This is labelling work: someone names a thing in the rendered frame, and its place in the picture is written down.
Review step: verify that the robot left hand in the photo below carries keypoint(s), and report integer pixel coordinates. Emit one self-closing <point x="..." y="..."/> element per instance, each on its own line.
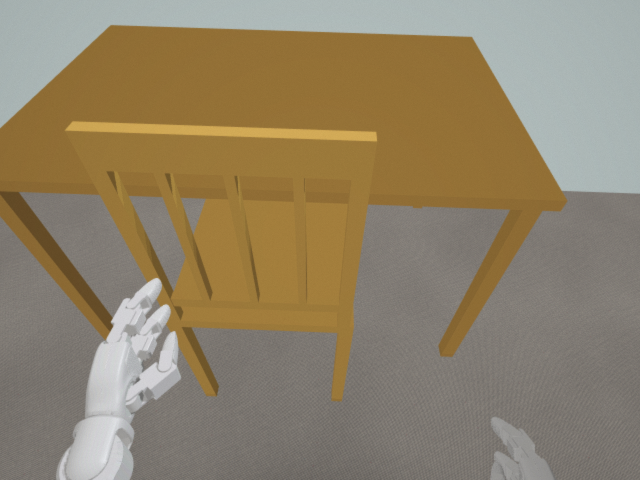
<point x="118" y="361"/>

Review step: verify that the chair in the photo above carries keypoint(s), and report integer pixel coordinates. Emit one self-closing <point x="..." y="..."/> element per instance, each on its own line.
<point x="256" y="265"/>

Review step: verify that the robot left forearm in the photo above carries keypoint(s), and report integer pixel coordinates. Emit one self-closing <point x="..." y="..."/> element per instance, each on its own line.
<point x="100" y="450"/>

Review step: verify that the robot right hand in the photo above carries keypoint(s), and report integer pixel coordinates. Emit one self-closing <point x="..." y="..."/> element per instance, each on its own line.
<point x="522" y="450"/>

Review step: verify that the table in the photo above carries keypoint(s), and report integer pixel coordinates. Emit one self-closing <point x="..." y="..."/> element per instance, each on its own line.
<point x="447" y="135"/>

